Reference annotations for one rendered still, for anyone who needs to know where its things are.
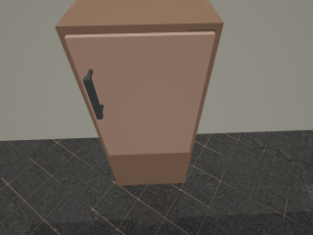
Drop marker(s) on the cupboard door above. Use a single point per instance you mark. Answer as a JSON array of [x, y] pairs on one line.
[[150, 85]]

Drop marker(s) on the handle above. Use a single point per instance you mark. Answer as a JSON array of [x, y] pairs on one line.
[[88, 83]]

